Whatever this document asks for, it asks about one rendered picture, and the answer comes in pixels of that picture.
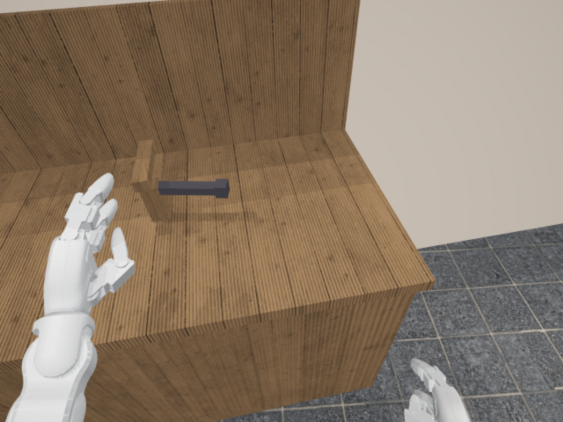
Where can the robot left forearm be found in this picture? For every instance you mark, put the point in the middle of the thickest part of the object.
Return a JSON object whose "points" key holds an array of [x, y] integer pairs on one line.
{"points": [[56, 368]]}

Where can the left robot hand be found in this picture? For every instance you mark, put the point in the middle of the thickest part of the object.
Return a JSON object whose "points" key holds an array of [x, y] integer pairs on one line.
{"points": [[71, 264]]}

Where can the tap lever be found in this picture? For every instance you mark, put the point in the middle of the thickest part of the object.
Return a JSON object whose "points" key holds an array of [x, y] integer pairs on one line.
{"points": [[220, 188]]}

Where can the right robot hand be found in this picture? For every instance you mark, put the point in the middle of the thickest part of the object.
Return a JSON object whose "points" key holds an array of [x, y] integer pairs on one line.
{"points": [[445, 405]]}

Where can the counter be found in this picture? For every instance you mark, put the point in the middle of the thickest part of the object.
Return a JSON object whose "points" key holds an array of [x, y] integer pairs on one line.
{"points": [[290, 290]]}

